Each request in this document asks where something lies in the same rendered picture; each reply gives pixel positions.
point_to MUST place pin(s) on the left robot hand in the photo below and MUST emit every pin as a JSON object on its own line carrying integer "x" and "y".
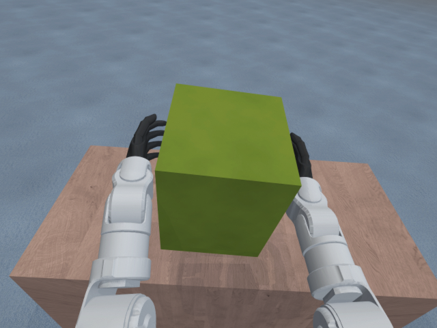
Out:
{"x": 139, "y": 146}

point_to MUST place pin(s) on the carton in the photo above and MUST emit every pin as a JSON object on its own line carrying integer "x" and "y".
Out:
{"x": 226, "y": 171}

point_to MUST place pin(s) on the pedestal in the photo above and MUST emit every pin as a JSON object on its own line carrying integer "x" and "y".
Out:
{"x": 202, "y": 290}

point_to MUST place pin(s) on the robot left upper arm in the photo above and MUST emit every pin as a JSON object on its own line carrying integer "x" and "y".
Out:
{"x": 118, "y": 311}

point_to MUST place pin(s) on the right robot hand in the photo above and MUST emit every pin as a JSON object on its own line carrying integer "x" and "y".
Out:
{"x": 302, "y": 156}

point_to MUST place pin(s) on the left robot forearm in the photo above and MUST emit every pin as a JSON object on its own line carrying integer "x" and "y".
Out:
{"x": 126, "y": 228}

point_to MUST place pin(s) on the robot right upper arm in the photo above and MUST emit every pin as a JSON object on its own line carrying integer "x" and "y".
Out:
{"x": 362, "y": 314}

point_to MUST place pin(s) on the right robot forearm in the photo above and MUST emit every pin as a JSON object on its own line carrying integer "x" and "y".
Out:
{"x": 333, "y": 276}

